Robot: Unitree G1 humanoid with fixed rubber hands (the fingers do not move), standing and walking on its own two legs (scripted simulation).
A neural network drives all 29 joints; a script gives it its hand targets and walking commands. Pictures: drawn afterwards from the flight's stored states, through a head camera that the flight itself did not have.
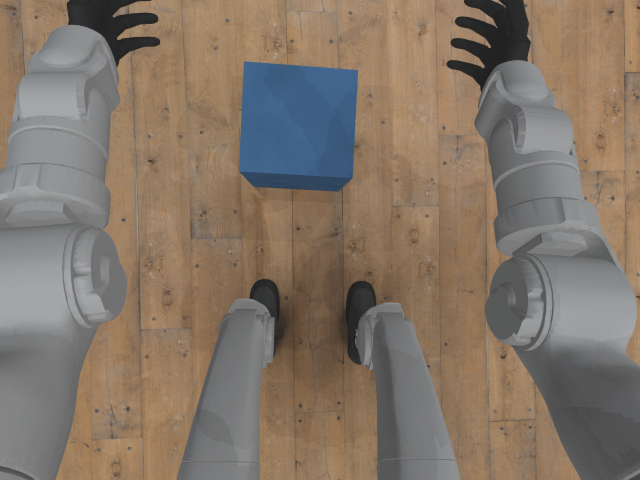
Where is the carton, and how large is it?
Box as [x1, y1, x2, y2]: [239, 61, 357, 191]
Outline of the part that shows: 244,61 239,171 253,186 337,191 352,177 357,70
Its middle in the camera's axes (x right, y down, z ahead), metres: -0.05 -0.22 +0.84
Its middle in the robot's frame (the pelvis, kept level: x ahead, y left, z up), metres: +0.56 +0.04 -0.53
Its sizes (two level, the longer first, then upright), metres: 0.210 0.200 0.250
